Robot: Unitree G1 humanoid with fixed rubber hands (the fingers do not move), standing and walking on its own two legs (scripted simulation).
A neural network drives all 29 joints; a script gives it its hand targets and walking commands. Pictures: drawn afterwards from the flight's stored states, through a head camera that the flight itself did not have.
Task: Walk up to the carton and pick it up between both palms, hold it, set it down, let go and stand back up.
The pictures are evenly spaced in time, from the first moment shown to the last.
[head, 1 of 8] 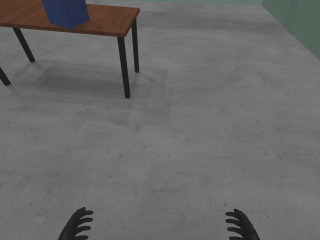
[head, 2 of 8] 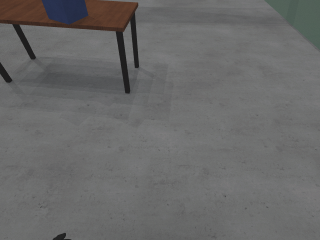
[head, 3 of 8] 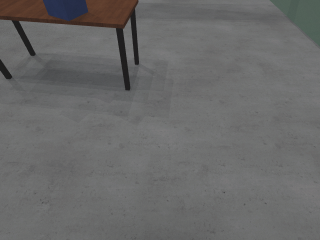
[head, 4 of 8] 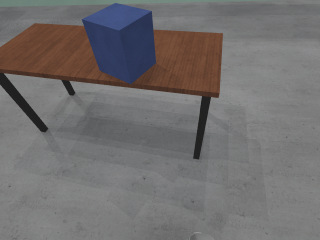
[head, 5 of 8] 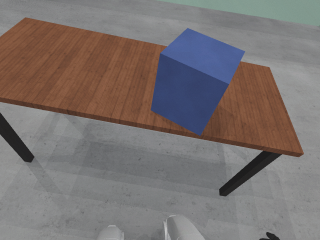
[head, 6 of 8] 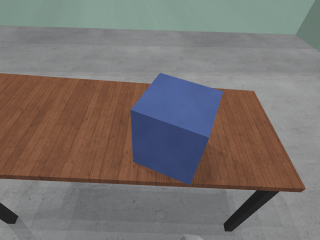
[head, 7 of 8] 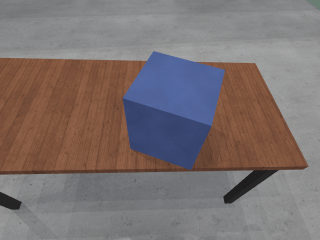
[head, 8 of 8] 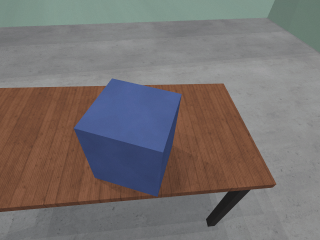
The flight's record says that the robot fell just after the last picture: no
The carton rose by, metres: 0.00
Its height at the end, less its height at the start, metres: +0.00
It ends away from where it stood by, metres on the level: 0.00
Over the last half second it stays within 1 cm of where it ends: yes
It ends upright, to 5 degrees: yes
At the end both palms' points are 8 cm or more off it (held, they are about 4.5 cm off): yes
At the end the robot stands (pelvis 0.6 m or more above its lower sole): yes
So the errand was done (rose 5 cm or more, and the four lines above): no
